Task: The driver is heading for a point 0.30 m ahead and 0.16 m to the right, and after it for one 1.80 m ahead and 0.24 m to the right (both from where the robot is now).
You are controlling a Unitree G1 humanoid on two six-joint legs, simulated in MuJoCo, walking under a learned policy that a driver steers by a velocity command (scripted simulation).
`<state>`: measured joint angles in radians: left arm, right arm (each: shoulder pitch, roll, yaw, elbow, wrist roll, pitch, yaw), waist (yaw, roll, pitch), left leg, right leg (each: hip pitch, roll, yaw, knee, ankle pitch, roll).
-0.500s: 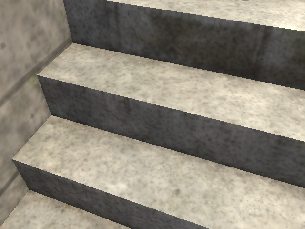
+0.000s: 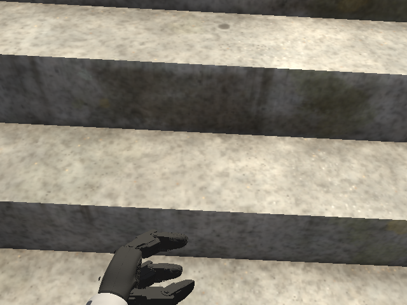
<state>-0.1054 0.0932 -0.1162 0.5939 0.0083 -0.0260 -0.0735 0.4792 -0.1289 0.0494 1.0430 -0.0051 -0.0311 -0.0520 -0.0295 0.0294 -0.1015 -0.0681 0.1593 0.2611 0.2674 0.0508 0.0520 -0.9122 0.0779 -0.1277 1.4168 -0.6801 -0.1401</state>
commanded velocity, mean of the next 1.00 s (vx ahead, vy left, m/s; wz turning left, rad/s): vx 0.50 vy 0.00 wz -0.57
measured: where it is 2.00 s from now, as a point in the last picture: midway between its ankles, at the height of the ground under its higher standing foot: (300, 48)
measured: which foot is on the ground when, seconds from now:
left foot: down 0.00-0.02, up 0.04-0.46, down 0.48-1.00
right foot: down 0.00-0.52, up 0.54-1.00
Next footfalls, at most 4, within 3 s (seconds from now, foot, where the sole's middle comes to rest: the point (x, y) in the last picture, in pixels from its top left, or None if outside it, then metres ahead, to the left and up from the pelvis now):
0.48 left None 0.40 0.13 -0.42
1.10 right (363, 212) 0.52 -0.34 -0.21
1.54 left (287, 160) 0.65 -0.19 -0.18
1.76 right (368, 46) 0.86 -0.38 -0.01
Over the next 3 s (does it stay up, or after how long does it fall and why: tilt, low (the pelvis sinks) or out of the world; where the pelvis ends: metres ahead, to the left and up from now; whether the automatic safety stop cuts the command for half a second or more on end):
stays up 1.32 0.06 1.15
